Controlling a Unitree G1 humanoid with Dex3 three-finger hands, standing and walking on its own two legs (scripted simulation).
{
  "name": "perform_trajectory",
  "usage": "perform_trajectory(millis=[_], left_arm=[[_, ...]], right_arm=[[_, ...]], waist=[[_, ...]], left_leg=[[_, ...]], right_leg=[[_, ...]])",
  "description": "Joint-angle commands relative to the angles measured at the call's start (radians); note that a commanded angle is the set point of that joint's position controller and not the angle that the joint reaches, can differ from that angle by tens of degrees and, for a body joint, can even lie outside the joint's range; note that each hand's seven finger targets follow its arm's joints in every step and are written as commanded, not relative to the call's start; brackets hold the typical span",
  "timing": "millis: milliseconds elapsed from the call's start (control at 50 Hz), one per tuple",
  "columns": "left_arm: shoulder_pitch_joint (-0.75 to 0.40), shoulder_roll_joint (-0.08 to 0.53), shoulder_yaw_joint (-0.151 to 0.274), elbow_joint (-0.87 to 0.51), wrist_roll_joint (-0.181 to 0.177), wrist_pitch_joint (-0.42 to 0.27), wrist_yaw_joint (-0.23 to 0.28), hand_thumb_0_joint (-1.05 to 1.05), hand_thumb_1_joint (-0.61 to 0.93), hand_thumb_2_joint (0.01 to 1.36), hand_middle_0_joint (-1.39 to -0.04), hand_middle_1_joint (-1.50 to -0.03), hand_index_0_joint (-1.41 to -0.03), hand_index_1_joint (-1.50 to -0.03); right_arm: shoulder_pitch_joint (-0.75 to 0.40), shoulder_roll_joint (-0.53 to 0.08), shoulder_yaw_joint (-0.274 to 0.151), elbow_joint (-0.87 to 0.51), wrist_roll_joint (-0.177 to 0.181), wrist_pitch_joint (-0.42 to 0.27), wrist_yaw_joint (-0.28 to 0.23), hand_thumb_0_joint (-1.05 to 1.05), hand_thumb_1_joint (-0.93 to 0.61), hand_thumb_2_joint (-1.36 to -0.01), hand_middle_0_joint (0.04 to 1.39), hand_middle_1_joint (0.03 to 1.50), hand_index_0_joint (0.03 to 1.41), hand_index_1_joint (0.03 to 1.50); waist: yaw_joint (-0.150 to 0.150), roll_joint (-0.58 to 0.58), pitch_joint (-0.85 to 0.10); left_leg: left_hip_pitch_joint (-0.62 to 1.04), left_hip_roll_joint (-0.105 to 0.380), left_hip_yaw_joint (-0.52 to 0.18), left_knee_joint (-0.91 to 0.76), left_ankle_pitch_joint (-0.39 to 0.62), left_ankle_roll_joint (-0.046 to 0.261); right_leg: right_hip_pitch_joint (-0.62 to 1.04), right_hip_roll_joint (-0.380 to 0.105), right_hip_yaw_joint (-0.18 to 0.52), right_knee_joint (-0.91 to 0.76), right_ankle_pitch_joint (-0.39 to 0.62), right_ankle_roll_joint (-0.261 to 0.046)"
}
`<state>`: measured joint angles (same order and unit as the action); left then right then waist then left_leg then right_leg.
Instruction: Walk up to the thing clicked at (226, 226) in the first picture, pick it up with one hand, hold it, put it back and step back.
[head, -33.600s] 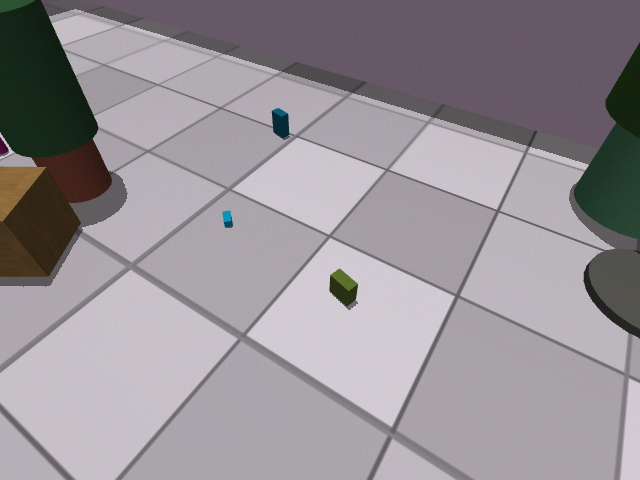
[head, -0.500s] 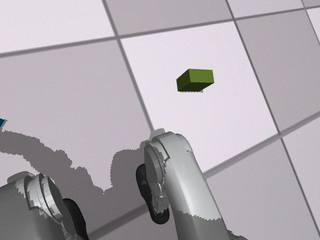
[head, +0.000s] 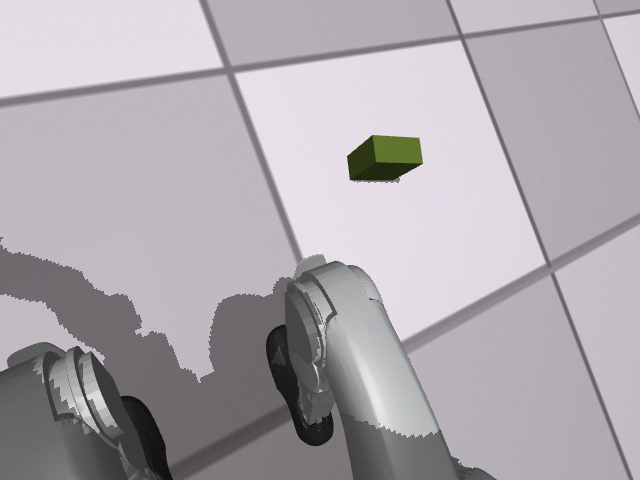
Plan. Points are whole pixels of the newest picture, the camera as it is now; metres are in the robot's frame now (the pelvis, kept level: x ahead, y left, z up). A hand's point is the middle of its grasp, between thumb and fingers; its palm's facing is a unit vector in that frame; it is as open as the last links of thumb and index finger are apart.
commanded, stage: approach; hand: left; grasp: from above
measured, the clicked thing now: out of the picture +0.47 +0.31 -0.31
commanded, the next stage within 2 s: rest palm in 0.76 s
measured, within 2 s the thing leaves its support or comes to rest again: neither
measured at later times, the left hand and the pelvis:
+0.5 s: hand out of the picture +0.45 +0.31 -0.19, palm faces -0.16 -0.38 -0.91, open 14.2 cm; pelvis +0.00 +0.00 +0.01, yaw -1 degrees
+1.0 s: hand out of the picture +0.48 +0.31 -0.18, palm faces -0.20 -0.35 -0.92, open 14.3 cm; pelvis +0.01 +0.00 +0.01, yaw -2 degrees
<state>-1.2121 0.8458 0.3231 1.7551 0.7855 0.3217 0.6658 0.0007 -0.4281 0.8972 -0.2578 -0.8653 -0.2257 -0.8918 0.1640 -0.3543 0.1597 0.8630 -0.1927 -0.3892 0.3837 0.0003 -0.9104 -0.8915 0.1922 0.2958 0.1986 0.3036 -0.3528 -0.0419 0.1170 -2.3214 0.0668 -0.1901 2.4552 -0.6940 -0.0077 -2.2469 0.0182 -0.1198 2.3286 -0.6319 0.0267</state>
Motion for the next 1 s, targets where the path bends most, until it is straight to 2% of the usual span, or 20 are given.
perform_trajectory(millis=[0, 80, 180, 200, 240, 280, 320, 340, 360, 400, 500, 520, 560, 640, 680, 760, 840, 880, 920, 980], left_arm=[[-0.412, 0.171, -0.047, -0.111, 0.03, -0.018, 0.062, 0.0, -0.528, 0.967, -0.191, -0.904, -0.157, -0.939], [-0.414, 0.176, -0.06, -0.053, 0.046, 0.007, 0.099, 0.0, -0.584, 0.999, -0.128, -0.988, -0.103, -1.015], [-0.344, 0.254, -0.019, -0.018, 0.035, 0.043, 0.117, 0.0, -0.57, 0.983, -0.149, -0.96, -0.121, -0.989], [-0.342, 0.307, 0.013, -0.056, 0.037, 0.047, 0.124, 0.0, -0.582, 0.992, -0.132, -0.972, -0.105, -1.0], [-0.285, 0.316, 0.036, -0.034, 0.022, 0.061, 0.131, 0.0, -0.585, 0.991, -0.125, -0.978, -0.099, -1.005], [-0.267, 0.305, 0.027, -0.024, 0.014, 0.071, 0.128, 0.0, -0.566, 0.975, -0.122, -0.992, -0.103, -1.011], [-0.237, 0.317, 0.059, -0.001, -0.011, 0.072, 0.128, 0.0, -0.574, 0.991, -0.12, -0.979, -0.095, -1.004], [-0.259, 0.289, 0.032, -0.014, -0.026, 0.068, 0.122, 0.0, -0.566, 0.979, -0.112, -0.992, -0.094, -1.01], [-0.253, 0.324, 0.063, -0.011, -0.049, 0.064, 0.124, 0.0, -0.576, 0.991, -0.112, -0.994, -0.092, -1.015], [-0.273, 0.323, 0.065, -0.025, -0.055, 0.051, 0.121, 0.0, -0.574, 0.993, -0.106, -0.992, -0.086, -1.013], [-0.321, 0.295, 0.026, -0.045, -0.041, 0.005, 0.1, 0.0, -0.536, 0.964, -0.124, -0.991, -0.111, -1.005], [-0.356, 0.255, -0.013, -0.071, -0.037, -0.001, 0.093, 0.0, -0.536, 0.959, -0.125, -1.002, -0.114, -1.013], [-0.398, 0.238, -0.037, -0.095, -0.023, -0.013, 0.096, 0.0, -0.552, 0.974, -0.12, -1.004, -0.105, -1.019], [-0.467, 0.179, -0.075, -0.183, -0.025, -0.022, 0.107, 0.0, -0.604, 1.015, -0.1, -1.013, -0.077, -1.035], [-0.452, 0.205, -0.06, -0.191, -0.008, -0.012, 0.112, 0.0, -0.611, 1.041, -0.102, -0.994, -0.07, -1.026], [-0.396, 0.236, -0.033, -0.127, 0.028, 0.029, 0.121, 0.0, -0.611, 1.044, -0.104, -0.992, -0.072, -1.024], [-0.263, 0.197, -0.032, 0.016, 0.022, 0.066, 0.103, 0.0, -0.569, 1.007, -0.108, -1.01, -0.089, -1.028], [-0.222, 0.24, -0.002, 0.034, 0.013, 0.074, 0.089, 0.0, -0.592, 1.008, -0.085, -1.003, -0.062, -1.027], [-0.221, 0.243, 0.004, 0.052, -0.005, 0.072, 0.079, 0.0, -0.579, 1.003, -0.085, -1.001, -0.064, -1.023], [-0.268, 0.229, -0.038, 0.026, -0.026, 0.05, 0.047, 0.0, -0.544, 0.976, -0.086, -1.03, -0.078, -1.04]], right_arm=[[0.309, -0.308, -0.068, 0.077, -0.004, -0.006, -0.007, 0.0, -0.903, -0.897, 0.2, 0.3, 0.2, 0.3], [0.266, -0.315, -0.047, 0.043, -0.011, -0.008, -0.001, 0.0, -0.906, -0.899, 0.2, 0.3, 0.2, 0.3], [0.255, -0.319, -0.028, 0.007, -0.012, 0.005, 0.008, 0.0, -0.906, -0.899, 0.2, 0.3, 0.2, 0.3], [0.26, -0.324, -0.029, 0.008, -0.011, 0.008, 0.012, 0.0, -0.906, -0.898, 0.2, 0.3, 0.2, 0.3], [0.252, -0.321, -0.023, -0.025, -0.006, 0.02, 0.018, 0.0, -0.905, -0.898, 0.2, 0.3, 0.2, 0.3], [0.241, -0.306, -0.021, -0.029, -0.007, 0.03, 0.018, 0.0, -0.905, -0.898, 0.2, 0.3, 0.2, 0.3], [0.259, -0.307, -0.024, -0.02, -0.002, 0.037, 0.016, 0.0, -0.903, -0.897, 0.2, 0.3, 0.2, 0.3], [0.237, -0.298, -0.016, -0.047, -0.005, 0.035, 0.015, 0.0, -0.901, -0.896, 0.2, 0.3, 0.2, 0.3], [0.259, -0.306, -0.016, -0.017, -0.011, 0.036, 0.01, 0.0, -0.902, -0.896, 0.2, 0.3, 0.2, 0.3], [0.255, -0.305, -0.016, -0.014, -0.013, 0.031, 0.009, 0.0, -0.9, -0.895, 0.2, 0.3, 0.2, 0.3], [0.267, -0.305, -0.007, 0.002, -0.024, 0.016, 0.004, 0.0, -0.901, -0.896, 0.2, 0.3, 0.2, 0.3], [0.259, -0.312, -0.016, 0.002, -0.03, 0.011, 0.003, 0.0, -0.906, -0.897, 0.2, 0.3, 0.2, 0.3], [0.266, -0.317, -0.022, 0.025, -0.03, 0.0, 0.001, 0.0, -0.907, -0.898, 0.2, 0.3, 0.2, 0.3], [0.234, -0.321, -0.032, 0.018, -0.024, -0.015, 0.011, 0.0, -0.907, -0.899, 0.2, 0.3, 0.2, 0.3], [0.264, -0.318, -0.028, 0.057, -0.018, -0.007, 0.021, 0.0, -0.906, -0.898, 0.2, 0.3, 0.2, 0.3], [0.257, -0.334, -0.034, 0.04, -0.009, 0.01, 0.037, 0.0, -0.901, -0.897, 0.2, 0.3, 0.2, 0.3], [0.258, -0.329, -0.037, -0.004, 0.006, 0.028, 0.038, 0.0, -0.898, -0.896, 0.2, 0.3, 0.2, 0.3], [0.281, -0.317, -0.027, 0.006, 0.0, 0.034, 0.037, 0.0, -0.899, -0.902, 0.199, 0.3, 0.199, 0.3], [0.281, -0.315, -0.014, -0.013, 0.003, 0.035, 0.031, 0.0, -0.895, -0.9, 0.199, 0.3, 0.199, 0.3], [0.267, -0.318, 0.009, -0.037, -0.005, 0.029, 0.014, 0.0, -0.892, -0.898, 0.199, 0.3, 0.2, 0.3]], waist=[[-0.108, 0.428, -0.676], [-0.108, 0.446, -0.662], [-0.071, 0.413, -0.674], [-0.055, 0.41, -0.701], [-0.042, 0.379, -0.718], [-0.06, 0.356, -0.668], [-0.049, 0.331, -0.67], [-0.071, 0.319, -0.645], [-0.071, 0.299, -0.629], [-0.079, 0.305, -0.618], [-0.12, 0.359, -0.62], [-0.133, 0.401, -0.625], [-0.141, 0.464, -0.635], [-0.131, 0.571, -0.695], [-0.121, 0.591, -0.71], [-0.093, 0.554, -0.678], [-0.079, 0.429, -0.615], [-0.079, 0.349, -0.589], [-0.09, 0.304, -0.59], [-0.133, 0.257, -0.577]], left_leg=[[0.54, -0.008, 0.05, -0.267, 0.134, 0.011], [0.52, -0.009, 0.064, -0.254, 0.149, 0.008], [0.477, -0.012, 0.088, -0.246, 0.214, 0.02], [0.486, -0.009, 0.08, -0.247, 0.234, 0.021], [0.466, -0.006, 0.079, -0.249, 0.253, 0.026], [0.415, -0.01, 0.084, -0.246, 0.224, 0.036], [0.392, -0.005, 0.085, -0.246, 0.189, 0.037], [0.371, -0.008, 0.087, -0.238, 0.174, 0.042], [0.351, -0.006, 0.087, -0.236, 0.158, 0.042], [0.34, -0.006, 0.082, -0.226, 0.15, 0.043], [0.413, -0.002, 0.062, -0.24, 0.13, 0.028], [0.456, -0.004, 0.061, -0.249, 0.126, 0.02], [0.53, 0.0, 0.04, -0.268, 0.093, 0.01], [0.643, 0.006, 0.02, -0.284, 0.128, -0.012], [0.657, 0.007, 0.021, -0.284, 0.171, -0.018], [0.593, 0.005, 0.043, -0.263, 0.236, -0.011], [0.487, -0.006, 0.059, -0.26, 0.23, 0.013], [0.41, -0.014, 0.068, -0.252, 0.22, 0.027], [0.371, -0.014, 0.066, -0.244, 0.214, 0.035], [0.346, -0.015, 0.061, -0.223, 0.201, 0.041]], right_leg=[[0.335, 0.034, -0.106, -0.249, 0.166, -0.048], [0.355, 0.035, -0.101, -0.245, 0.195, -0.047], [0.439, 0.039, -0.083, -0.258, 0.253, -0.035], [0.452, 0.037, -0.089, -0.254, 0.267, -0.032], [0.501, 0.044, -0.089, -0.261, 0.286, -0.028], [0.49, 0.046, -0.084, -0.267, 0.265, -0.02], [0.502, 0.055, -0.078, -0.281, 0.227, -0.019], [0.49, 0.059, -0.072, -0.285, 0.215, -0.017], [0.505, 0.06, -0.066, -0.292, 0.195, -0.013], [0.485, 0.057, -0.063, -0.295, 0.176, -0.015], [0.461, 0.054, -0.087, -0.286, 0.155, -0.027], [0.439, 0.05, -0.096, -0.277, 0.159, -0.033], [0.39, 0.043, -0.113, -0.269, 0.136, -0.042], [0.345, 0.031, -0.13, -0.231, 0.184, -0.054], [0.35, 0.026, -0.132, -0.219, 0.223, -0.054], [0.358, 0.031, -0.122, -0.212, 0.281, -0.05], [0.394, 0.043, -0.104, -0.251, 0.275, -0.043], [0.432, 0.047, -0.095, -0.26, 0.268, -0.032], [0.448, 0.051, -0.094, -0.263, 0.261, -0.027], [0.448, 0.053, -0.094, -0.255, 0.252, -0.017]])
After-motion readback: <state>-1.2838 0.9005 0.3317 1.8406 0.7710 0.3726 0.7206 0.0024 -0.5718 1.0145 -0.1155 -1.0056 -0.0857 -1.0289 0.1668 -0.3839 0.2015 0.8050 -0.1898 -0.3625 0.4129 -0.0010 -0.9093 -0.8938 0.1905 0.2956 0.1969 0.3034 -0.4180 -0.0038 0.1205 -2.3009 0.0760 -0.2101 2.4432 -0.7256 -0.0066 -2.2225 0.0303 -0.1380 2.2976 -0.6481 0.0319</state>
